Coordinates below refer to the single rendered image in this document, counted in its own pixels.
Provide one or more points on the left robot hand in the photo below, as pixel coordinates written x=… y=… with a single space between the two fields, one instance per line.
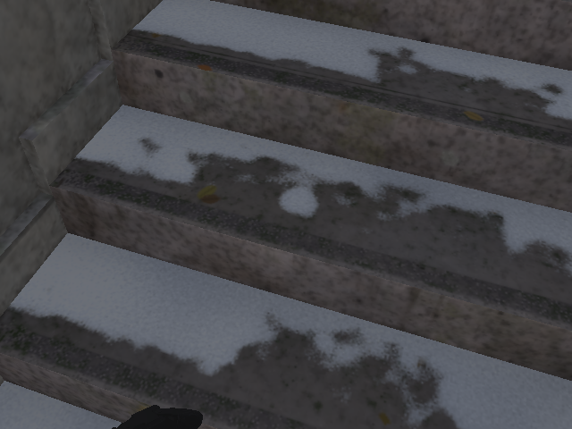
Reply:
x=155 y=417

